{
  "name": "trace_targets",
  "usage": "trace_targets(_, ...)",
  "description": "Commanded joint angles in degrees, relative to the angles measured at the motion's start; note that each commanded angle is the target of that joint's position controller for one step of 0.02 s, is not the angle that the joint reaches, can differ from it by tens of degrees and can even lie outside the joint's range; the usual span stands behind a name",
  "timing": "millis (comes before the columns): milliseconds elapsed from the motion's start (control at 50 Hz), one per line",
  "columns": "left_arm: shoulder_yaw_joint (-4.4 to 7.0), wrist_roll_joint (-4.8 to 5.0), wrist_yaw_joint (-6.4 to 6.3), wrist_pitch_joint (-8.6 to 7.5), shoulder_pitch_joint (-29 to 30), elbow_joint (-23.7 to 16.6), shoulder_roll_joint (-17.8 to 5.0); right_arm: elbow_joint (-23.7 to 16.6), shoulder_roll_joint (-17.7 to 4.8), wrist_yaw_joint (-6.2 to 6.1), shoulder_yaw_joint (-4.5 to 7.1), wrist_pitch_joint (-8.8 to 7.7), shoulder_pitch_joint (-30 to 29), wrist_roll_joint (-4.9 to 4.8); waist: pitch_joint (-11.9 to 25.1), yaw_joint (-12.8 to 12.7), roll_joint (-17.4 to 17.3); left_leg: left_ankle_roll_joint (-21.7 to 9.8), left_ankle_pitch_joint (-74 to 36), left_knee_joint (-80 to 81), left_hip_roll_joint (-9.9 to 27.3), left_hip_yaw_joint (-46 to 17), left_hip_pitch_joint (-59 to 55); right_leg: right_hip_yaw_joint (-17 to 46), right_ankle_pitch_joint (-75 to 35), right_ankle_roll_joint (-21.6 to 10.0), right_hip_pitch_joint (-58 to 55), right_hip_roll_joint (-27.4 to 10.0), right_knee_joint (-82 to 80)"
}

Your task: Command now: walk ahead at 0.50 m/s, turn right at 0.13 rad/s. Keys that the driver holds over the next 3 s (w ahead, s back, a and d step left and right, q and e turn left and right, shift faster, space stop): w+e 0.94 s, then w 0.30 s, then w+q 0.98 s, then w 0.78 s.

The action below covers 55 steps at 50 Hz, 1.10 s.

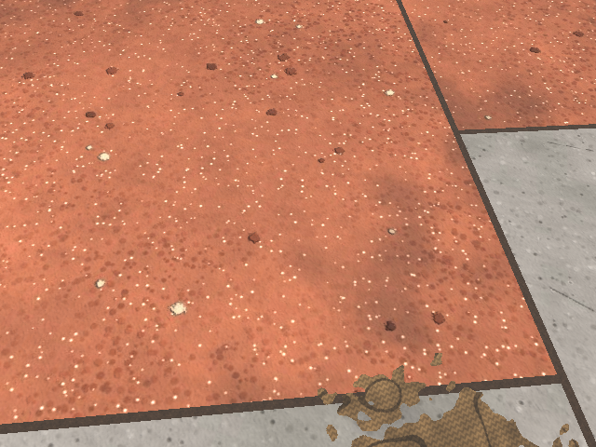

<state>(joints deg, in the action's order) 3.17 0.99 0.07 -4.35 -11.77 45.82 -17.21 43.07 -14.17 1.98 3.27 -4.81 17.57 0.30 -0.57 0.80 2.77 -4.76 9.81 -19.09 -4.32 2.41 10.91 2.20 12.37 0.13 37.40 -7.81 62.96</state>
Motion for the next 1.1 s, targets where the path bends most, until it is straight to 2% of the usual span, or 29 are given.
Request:
trace_targets(20, 0.82, -0.04, -0.20, 0.56, -1.8, -2.2, -2.7, -2.4, -7.3, -0.91, 1.91, -1.76, -1.7, 0.42, 0.1, -1.3, -5.5, -9.3, -17.0, 10.8, 16.3, -8.2, -1.9, 3.1, -8.7, 0.8, 4.1, -1.1, -4.5)
trace_targets(120, 0.29, 0.14, 1.11, -0.07, 5.5, -4.6, -1.2, -0.3, -8.6, -1.79, 1.97, -1.69, -0.3, 0.23, -2.5, 1.9, -5.5, -6.0, -14.5, 12.2, 16.1, -1.4, -5.6, 1.8, -20.7, -0.6, 3.9, 2.1, -19.8)
trace_targets(220, -0.35, 0.07, 3.16, -0.29, 11.8, -8.9, -0.3, 2.6, -9.6, -2.40, 2.35, -0.25, 2.8, -0.50, -4.6, 4.2, -4.9, -4.9, -20.0, 8.2, 19.5, 1.3, -16.2, -1.3, -14.8, -2.7, 8.1, 3.1, -26.5)
trace_targets(280, 0.32, 0.07, 4.11, -0.11, 10.0, -10.7, -1.8, 2.3, -11.6, -3.13, 2.81, 1.06, 0.9, -0.81, -1.4, 1.7, -7.4, -2.8, -41.9, -0.2, 19.7, 4.0, -18.5, -6.3, -5.8, -5.4, 1.2, 6.7, -27.5)
trace_targets(300, 1.08, 0.01, 4.06, 0.14, 6.3, -10.4, -3.2, 2.0, -12.5, -3.50, 3.01, 1.51, 0.4, -0.85, 1.5, -0.4, -8.7, -2.0, -51.7, -6.1, 19.2, 5.0, -18.3, -8.2, -3.2, -6.6, -4.6, 9.0, -27.1)
trace_targets(320, 2.43, 0.07, 3.78, 0.27, -1.6, -8.8, -5.5, 1.7, -12.9, -3.83, 2.99, 1.97, -0.6, -0.93, 5.7, -4.9, -8.2, -0.6, -55.7, -16.6, 17.7, 6.6, -15.4, -9.0, -4.8, -8.3, -15.5, 11.5, -29.8)
trace_targets(340, 4.26, 0.04, 2.84, 0.53, -10.8, -7.0, -9.5, 0.9, -12.2, -4.16, 2.53, 1.67, -0.5, -0.78, 10.8, -9.3, -4.9, 1.6, -44.9, -31.7, 15.3, 7.1, -4.4, -2.4, -8.2, -11.2, -32.4, 9.0, -32.0)
trace_targets(360, 5.69, 0.02, 2.07, 0.48, -13.6, -6.9, -16.3, -1.7, -4.1, -3.09, -0.13, 0.05, 5.8, 1.06, 17.5, -4.9, 10.5, 5.6, 3.6, -55.0, 4.8, 5.2, 22.4, 27.5, -5.2, -21.8, -56.0, -6.9, -33.3)
trace_targets(380, 4.51, 0.07, 2.01, 0.13, -15.3, -7.7, -12.8, -1.9, -6.4, -1.94, -0.27, -2.40, 2.9, 0.21, 25.9, -7.1, 8.2, 5.3, 22.6, -64.2, 0.4, -7.6, 31.5, 47.0, -0.7, -25.9, -62.8, -12.2, -43.1)
trace_targets(400, 3.67, -0.46, 1.88, 0.05, -13.7, -7.6, -9.7, -3.8, -9.5, -1.21, 0.70, -3.67, -2.9, -2.04, 18.6, -8.3, 4.7, 3.9, 18.4, -64.1, 4.1, -10.1, 36.4, 38.0, -1.1, -21.9, -58.7, -10.0, -44.1)
trace_targets(420, 3.19, -0.16, 1.72, 0.06, -9.9, -8.3, -8.1, -4.8, -8.9, -1.25, 0.21, -4.22, -5.6, -2.06, 12.1, -6.3, -0.2, 3.2, 13.6, -59.1, 6.7, -9.1, 35.7, 30.1, -4.7, -19.6, -49.5, -7.5, -44.3)
trace_targets(440, 2.71, -0.15, 1.71, 0.18, -5.9, -9.2, -6.7, -4.7, -8.7, -1.67, 0.41, -4.14, -6.6, -0.83, 7.4, -3.7, -3.9, 3.6, 11.3, -53.7, 8.5, -8.1, 32.9, 24.7, -10.5, -18.2, -40.3, -5.3, -45.2)
trace_targets(460, 2.12, -0.65, 1.55, 0.19, -3.4, -10.3, -5.2, -4.7, -9.3, -1.94, 0.97, -3.42, -5.9, -0.06, 5.8, -1.5, -3.2, 4.0, 9.7, -50.4, 10.0, -8.1, 28.6, 21.2, -14.8, -17.6, -34.1, -3.6, -46.7)
trace_targets(500, 2.25, -0.70, 1.28, 0.11, -1.8, -11.0, -5.5, -4.7, -8.3, -2.10, 1.05, -1.88, -3.9, 0.50, 4.4, 0.6, -1.4, 5.7, 8.3, -46.2, 10.4, -7.2, 25.0, 18.5, -18.5, -18.0, -27.5, -1.7, -49.0)
trace_targets(540, 2.57, -0.51, 0.66, -0.09, -2.6, -10.6, -6.8, -5.0, -6.9, -2.47, 0.69, -0.94, -4.8, 0.82, 3.3, 0.8, -0.9, 7.5, 5.1, -40.6, 9.9, -6.0, 24.2, 15.0, -21.3, -17.8, -23.3, -0.3, -49.7)
trace_targets(640, 2.90, 0.31, -0.61, 0.84, -6.2, -9.1, -7.9, -7.3, -4.8, -2.10, -0.33, -1.19, -15.7, 0.31, 1.9, -3.5, 2.0, 8.7, -12.0, -19.0, 6.0, -5.2, 20.2, 12.0, -12.7, -13.6, -21.1, 3.6, -48.1)
trace_targets(700, 3.06, 0.60, -0.73, 1.34, -8.6, -8.2, -8.2, -8.5, -6.2, -1.36, 0.09, -1.95, -19.4, -0.54, 1.8, -5.0, 2.9, 8.2, -12.9, -13.0, 4.4, -6.2, 18.1, 16.4, -8.3, -12.8, -24.0, 2.0, -45.6)
trace_targets(740, 3.01, 0.63, -0.90, 1.64, -8.8, -8.1, -7.8, -8.7, -7.8, -0.95, 0.83, -2.52, -19.3, -0.71, 1.9, -4.3, 3.6, 7.1, -9.6, -9.8, 3.9, -7.3, 16.5, 20.4, -6.1, -12.0, -27.3, 0.7, -42.7)
trace_targets(780, 3.05, 0.43, -1.01, 1.95, -7.3, -8.5, -7.5, -7.9, -9.0, -0.92, 1.67, -3.11, -15.5, -0.91, 2.3, -1.8, 5.3, 5.1, -6.1, -7.4, 3.8, -6.9, 11.4, 22.9, -6.6, -10.8, -28.2, 0.6, -39.1)
trace_targets(800, 2.58, 0.28, -0.97, 1.99, -6.7, -8.9, -6.0, -6.8, -9.9, -1.21, 2.38, -3.37, -11.0, -0.62, 4.4, 0.7, 5.1, 3.6, -6.3, -5.3, 4.4, -6.4, 4.3, 22.0, -8.1, -9.3, -27.1, 2.8, -34.8)
trace_targets(820, 1.42, -0.20, -0.73, 1.72, -6.0, -9.9, -2.8, -6.1, -12.4, -1.69, 3.27, -3.61, -3.7, 0.39, 10.5, 4.2, 1.4, 0.2, -4.3, -6.2, 11.8, -12.7, -8.4, 18.1, -5.4, -7.1, -21.9, 5.8, -22.4)
trace_targets(840, 0.28, 0.78, -0.80, 1.21, -12.5, -11.4, 0.6, -4.7, -17.5, -1.95, 4.60, -3.00, 3.5, 1.46, 18.5, 3.1, -14.4, -8.8, 5.6, -3.6, 24.9, -35.0, -28.9, 9.2, 11.7, -2.8, -3.0, 14.0, -3.4)
trace_targets(860, 0.60, 1.26, -0.92, 0.98, -13.8, -11.4, -3.3, -3.9, -14.6, -1.47, 4.16, -2.54, 4.7, 0.03, 17.8, 3.1, -19.7, -11.0, 19.0, 1.0, 29.3, -48.9, -30.1, 8.3, 21.6, -1.8, 7.4, 11.1, 7.2)
trace_targets(880, 1.76, 1.19, -0.86, 1.30, -9.7, -10.9, -7.5, -4.7, -10.4, -1.63, 3.00, -2.22, 2.2, -0.39, 10.2, 4.2, -12.8, -8.6, 21.9, 2.1, 27.1, -41.8, -23.5, 8.8, 16.6, -1.4, 10.2, 8.4, 11.5)
trace_targets(900, 1.97, 0.54, -0.86, 1.71, -6.0, -11.5, -7.7, -5.1, -8.9, -1.78, 2.41, -1.69, -0.4, -0.14, 5.6, 3.8, -8.7, -6.5, 16.2, 2.4, 24.6, -33.5, -16.9, 6.5, 12.3, -1.1, 9.3, 6.5, 12.0)
trace_targets(920, 2.07, 0.00, -0.63, 1.81, -4.0, -12.2, -7.0, -4.8, -7.6, -1.80, 1.88, -1.39, -2.6, 0.02, 2.1, 2.8, -7.4, -5.8, 9.9, 3.9, 22.0, -27.3, -11.0, 6.1, 9.1, -0.8, 8.1, 5.0, 9.6)
trace_targets(980, 1.71, 0.46, 0.08, 2.36, -4.4, -12.3, -3.5, -3.3, -6.3, -1.63, 1.37, -1.80, -3.6, 0.29, 0.1, 0.5, -9.7, -5.5, 0.6, 7.7, 17.9, -17.0, -3.0, 4.4, 5.2, -0.8, 2.6, 2.9, 5.1)
trace_targets(1040, 0.98, 0.01, 0.02, 2.33, -1.9, -12.9, -1.7, -1.0, -8.5, -1.33, 1.98, -2.33, -2.2, 0.11, -0.5, 0.2, -7.7, -7.5, -7.0, 9.8, 18.4, -12.5, -3.2, 4.5, 1.4, -0.1, 4.0, 2.9, -2.2)
trace_targets(1100, 0.32, -0.37, 0.68, 1.55, 2.3, -13.5, -0.9, 0.6, -9.8, -1.39, 2.11, -1.83, -2.0, -0.56, -0.5, 1.0, -6.8, -7.1, -12.0, 10.1, 17.6, -7.7, -5.0, 2.3, -6.5, 0.0, 3.1, 2.5, -13.0)
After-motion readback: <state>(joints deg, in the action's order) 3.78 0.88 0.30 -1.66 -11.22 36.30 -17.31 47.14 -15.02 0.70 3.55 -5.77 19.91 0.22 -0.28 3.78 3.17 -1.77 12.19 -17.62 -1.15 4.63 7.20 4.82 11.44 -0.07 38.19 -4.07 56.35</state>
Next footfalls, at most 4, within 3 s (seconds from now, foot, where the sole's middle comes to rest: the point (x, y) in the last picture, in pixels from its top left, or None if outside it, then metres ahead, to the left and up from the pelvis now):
0.34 right None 0.34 -0.17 -0.78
0.82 left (320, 379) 0.65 -0.06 -0.78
1.32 right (470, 353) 0.72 -0.43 -0.78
1.86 left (414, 235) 1.10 -0.35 -0.78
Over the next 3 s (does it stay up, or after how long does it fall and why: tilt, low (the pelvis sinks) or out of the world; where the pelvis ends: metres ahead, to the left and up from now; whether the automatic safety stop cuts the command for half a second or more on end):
stays up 1.53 -0.44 -0.01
